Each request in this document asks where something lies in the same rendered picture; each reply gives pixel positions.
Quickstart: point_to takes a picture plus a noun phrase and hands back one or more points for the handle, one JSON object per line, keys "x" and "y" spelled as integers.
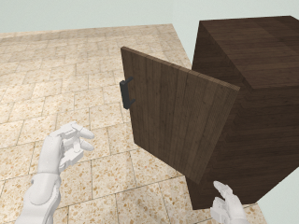
{"x": 125, "y": 93}

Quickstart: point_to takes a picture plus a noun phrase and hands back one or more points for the left robot hand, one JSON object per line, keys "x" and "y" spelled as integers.
{"x": 54, "y": 147}

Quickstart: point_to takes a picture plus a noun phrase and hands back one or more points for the right robot hand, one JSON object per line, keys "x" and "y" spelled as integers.
{"x": 224, "y": 211}

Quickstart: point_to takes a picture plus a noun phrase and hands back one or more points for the cupboard door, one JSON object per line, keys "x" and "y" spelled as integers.
{"x": 178, "y": 113}

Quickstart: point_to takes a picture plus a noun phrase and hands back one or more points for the left robot forearm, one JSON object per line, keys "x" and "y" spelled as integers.
{"x": 41, "y": 200}

